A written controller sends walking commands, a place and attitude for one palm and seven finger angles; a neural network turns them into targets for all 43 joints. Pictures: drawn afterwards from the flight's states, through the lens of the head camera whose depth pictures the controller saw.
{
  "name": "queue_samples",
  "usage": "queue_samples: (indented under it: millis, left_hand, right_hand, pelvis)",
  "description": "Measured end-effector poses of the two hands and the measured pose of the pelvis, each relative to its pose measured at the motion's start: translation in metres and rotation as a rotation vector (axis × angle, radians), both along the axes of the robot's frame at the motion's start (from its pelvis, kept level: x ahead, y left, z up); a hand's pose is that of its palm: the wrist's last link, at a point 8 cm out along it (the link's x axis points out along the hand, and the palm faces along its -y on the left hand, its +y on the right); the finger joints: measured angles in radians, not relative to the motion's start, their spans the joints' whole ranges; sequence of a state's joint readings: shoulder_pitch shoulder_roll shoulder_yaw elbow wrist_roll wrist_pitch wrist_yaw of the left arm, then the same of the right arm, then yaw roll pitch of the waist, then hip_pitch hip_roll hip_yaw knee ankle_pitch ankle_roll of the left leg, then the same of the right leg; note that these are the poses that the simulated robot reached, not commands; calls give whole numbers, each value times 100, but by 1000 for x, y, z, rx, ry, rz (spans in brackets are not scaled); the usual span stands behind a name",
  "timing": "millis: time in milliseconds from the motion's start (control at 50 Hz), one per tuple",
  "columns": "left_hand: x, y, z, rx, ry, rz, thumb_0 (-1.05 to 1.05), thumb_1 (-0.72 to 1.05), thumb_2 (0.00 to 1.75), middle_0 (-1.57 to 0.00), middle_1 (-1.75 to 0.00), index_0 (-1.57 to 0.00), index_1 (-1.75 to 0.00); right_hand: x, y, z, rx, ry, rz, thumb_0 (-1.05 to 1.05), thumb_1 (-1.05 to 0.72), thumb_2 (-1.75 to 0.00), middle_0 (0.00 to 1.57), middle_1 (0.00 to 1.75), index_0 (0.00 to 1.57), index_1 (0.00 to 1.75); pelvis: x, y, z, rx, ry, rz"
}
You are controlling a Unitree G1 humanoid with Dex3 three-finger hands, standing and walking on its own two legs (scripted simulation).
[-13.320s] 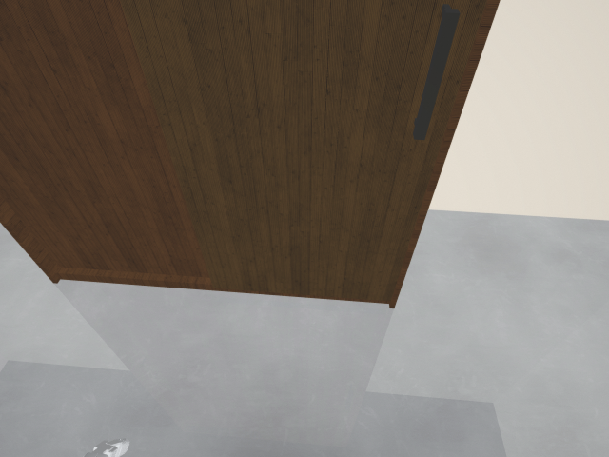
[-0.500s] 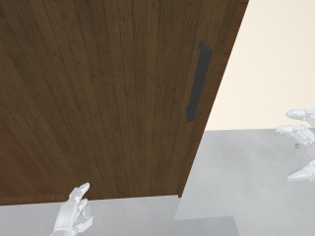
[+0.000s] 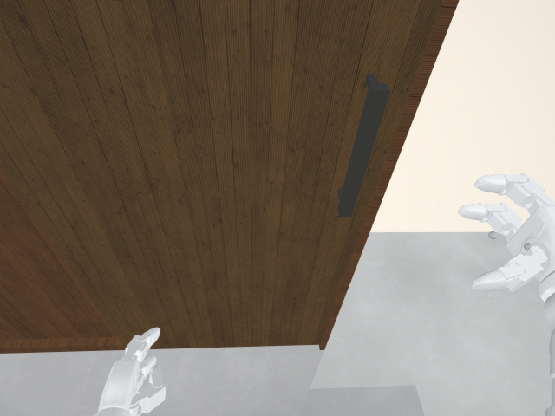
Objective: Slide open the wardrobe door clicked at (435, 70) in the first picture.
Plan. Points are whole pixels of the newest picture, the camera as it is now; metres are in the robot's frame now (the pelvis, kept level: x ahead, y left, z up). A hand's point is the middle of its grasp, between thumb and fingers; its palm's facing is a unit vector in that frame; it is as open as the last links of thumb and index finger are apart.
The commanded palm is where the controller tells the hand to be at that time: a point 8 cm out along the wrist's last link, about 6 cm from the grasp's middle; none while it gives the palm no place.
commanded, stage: move the hooked fingers beside the handle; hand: right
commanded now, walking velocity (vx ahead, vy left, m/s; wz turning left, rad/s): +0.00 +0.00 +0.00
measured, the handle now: (356, 152) +0.49 -0.10 +0.15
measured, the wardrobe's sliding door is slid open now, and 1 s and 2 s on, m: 0.00 0.00 0.00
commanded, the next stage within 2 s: none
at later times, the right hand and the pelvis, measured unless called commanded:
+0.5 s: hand (463, 213) +0.35 -0.22 +0.16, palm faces -0.04 +1.00 -0.02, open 14.0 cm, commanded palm +0.33 -0.26 +0.17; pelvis +0.00 -0.01 +0.00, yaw +0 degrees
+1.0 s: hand (418, 183) +0.41 -0.18 +0.16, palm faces -0.06 +1.00 +0.00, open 14.0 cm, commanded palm +0.40 -0.23 +0.16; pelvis +0.00 -0.01 +0.00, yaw +1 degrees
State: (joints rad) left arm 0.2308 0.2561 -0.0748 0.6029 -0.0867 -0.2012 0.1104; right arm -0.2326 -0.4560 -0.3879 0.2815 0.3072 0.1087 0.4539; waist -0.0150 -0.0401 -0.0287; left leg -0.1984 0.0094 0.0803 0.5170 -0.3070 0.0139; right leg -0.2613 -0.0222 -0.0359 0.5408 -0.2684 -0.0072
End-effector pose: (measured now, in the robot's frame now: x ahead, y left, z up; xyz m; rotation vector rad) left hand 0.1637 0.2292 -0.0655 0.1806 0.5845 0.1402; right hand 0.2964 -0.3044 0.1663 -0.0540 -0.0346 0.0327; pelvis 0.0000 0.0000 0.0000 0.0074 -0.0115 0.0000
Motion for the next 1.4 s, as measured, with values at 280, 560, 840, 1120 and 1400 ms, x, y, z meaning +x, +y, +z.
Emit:
queue_samples:
  millis: [280,560,840,1120,1400]
  left_hand:
    - [-13,8,-6,17,55,40,2,91,90,-20,-30,-20,-30]
    - [-16,6,-6,15,71,50,2,91,90,-20,-30,-20,-30]
    - [-41,8,-18,18,170,78,1,91,90,-20,-30,-20,-30]
    - [-88,24,-33,22,316,155,1,91,90,-20,-30,-20,-30]
    - [-115,33,-39,14,404,209,1,91,90,-20,-30,-20,-30]
  right_hand:
    - [20,16,-5,17,12,6,-1,50,-30,30,120,31,120]
    - [39,31,-1,31,0,21,-1,50,-30,30,120,30,120]
    - [73,54,-4,48,22,25,-1,51,-30,30,120,31,120]
    - [114,77,-9,56,44,32,-1,50,-30,30,120,31,120]
    - [138,87,-13,51,35,29,-1,50,-30,31,120,31,121]
  pelvis:
    - [2,-4,0,-2,7,6]
    - [0,-6,1,-1,8,8]
    - [-4,-7,1,-1,21,10]
    - [-2,-5,-1,-2,57,25]
    - [5,-3,-2,-4,91,43]
